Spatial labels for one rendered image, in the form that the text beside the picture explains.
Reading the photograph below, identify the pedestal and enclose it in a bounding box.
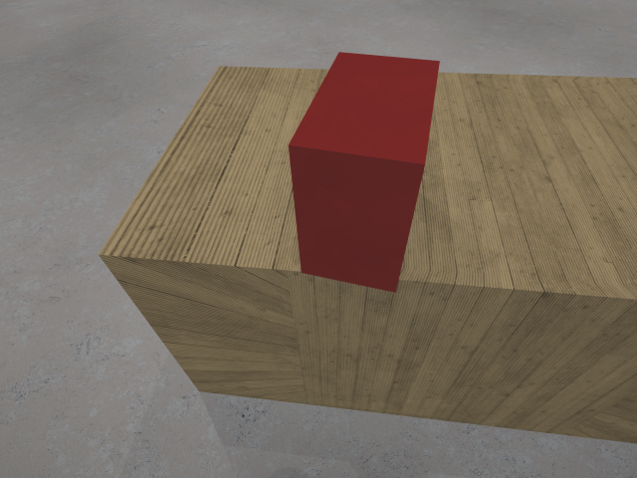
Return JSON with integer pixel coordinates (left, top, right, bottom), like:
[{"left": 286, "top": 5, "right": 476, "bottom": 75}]
[{"left": 99, "top": 66, "right": 637, "bottom": 444}]

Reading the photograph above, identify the carton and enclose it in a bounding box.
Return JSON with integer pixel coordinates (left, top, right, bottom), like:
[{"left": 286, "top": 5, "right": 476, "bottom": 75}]
[{"left": 289, "top": 52, "right": 440, "bottom": 293}]

